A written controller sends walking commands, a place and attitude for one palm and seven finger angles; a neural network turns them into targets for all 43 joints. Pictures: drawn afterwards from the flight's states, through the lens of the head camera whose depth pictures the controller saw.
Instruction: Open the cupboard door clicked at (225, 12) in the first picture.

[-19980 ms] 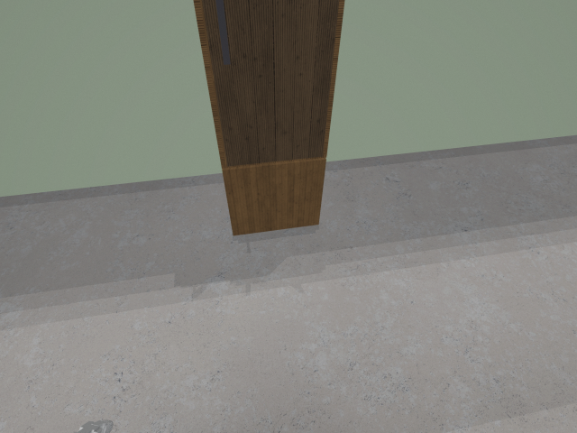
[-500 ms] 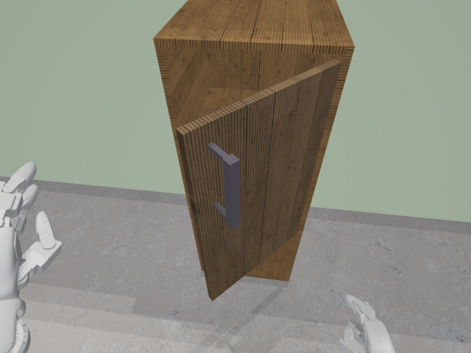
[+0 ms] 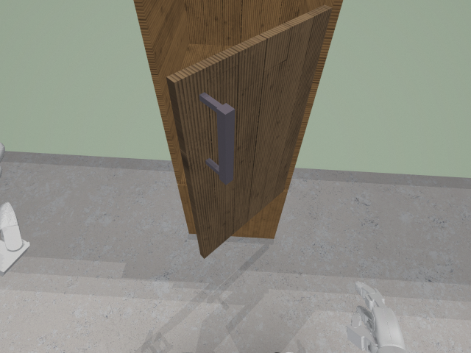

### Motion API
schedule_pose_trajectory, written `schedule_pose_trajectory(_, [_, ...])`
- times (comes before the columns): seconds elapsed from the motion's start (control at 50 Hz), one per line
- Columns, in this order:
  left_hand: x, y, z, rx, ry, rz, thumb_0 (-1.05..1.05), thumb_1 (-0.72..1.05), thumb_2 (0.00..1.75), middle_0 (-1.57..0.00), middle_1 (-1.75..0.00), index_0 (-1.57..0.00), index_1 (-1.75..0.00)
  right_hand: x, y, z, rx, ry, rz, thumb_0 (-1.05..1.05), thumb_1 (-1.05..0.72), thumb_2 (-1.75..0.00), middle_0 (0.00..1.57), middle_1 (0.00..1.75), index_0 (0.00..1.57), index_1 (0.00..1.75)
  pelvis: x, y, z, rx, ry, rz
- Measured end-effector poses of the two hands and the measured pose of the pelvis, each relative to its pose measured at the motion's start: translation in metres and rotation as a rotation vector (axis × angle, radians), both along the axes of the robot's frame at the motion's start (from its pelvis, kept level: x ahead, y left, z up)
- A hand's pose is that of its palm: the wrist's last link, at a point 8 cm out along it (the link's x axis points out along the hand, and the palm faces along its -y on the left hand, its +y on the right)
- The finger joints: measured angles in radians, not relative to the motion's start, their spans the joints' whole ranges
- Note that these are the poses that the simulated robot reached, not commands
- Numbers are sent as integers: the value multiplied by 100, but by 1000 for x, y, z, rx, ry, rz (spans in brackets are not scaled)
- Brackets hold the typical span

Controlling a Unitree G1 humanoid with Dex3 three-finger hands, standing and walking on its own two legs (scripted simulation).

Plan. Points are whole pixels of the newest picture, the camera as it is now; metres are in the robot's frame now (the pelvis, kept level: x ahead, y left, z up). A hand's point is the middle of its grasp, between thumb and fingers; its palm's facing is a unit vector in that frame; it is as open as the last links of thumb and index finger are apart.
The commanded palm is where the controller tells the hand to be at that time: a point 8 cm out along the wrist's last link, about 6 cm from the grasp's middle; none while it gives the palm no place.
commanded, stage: step back with the hand held close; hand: left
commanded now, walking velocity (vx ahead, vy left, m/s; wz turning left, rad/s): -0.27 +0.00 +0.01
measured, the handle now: (217, 142) +0.41 +0.07 +0.14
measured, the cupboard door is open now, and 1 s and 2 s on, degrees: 47 47 47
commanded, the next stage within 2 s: stop stepping back and stand still in 0.78 s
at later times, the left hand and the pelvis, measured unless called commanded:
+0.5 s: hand out of the picture +0.13 +0.27 +0.17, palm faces +0.48 -0.73 -0.48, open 7.4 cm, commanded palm +0.06 +0.31 +0.18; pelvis -0.07 +0.00 -0.02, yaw +2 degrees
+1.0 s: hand out of the picture +0.04 +0.25 +0.18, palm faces +0.38 -0.77 -0.51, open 7.4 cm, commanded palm -0.02 +0.29 +0.18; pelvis -0.16 -0.01 +0.01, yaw +1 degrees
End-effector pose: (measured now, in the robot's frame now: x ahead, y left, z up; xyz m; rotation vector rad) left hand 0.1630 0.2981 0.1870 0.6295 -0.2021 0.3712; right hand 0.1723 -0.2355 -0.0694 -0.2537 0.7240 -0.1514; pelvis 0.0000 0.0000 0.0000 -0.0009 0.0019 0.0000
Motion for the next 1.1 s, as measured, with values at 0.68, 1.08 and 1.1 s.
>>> schedule_pose_trajectory(0.68, [-104, -4, 3, 37, -171, 36, 2, 89, 89, -21, -30, -21, -30, -84, 5, -18, 15, -20, 84, 2, -90, -90, 20, 30, 20, 30, -88, -14, -16, -29, 18, 51])
schedule_pose_trajectory(1.08, [-184, -23, 12, -16, -21, -24, 2, 89, 89, -21, -30, -21, -30, -167, 9, 21, 50, -88, 82, 1, -90, -90, 20, 30, 20, 30, -175, -23, 11, -20, 22, 13])
schedule_pose_trajectory(1.1, [-188, -25, 11, -10, -19, -10, 2, 89, 89, -21, -30, -21, -30, -175, 4, 17, 53, -77, 78, 1, -90, -90, 20, 30, 20, 30, -178, -28, 10, -8, 25, 17])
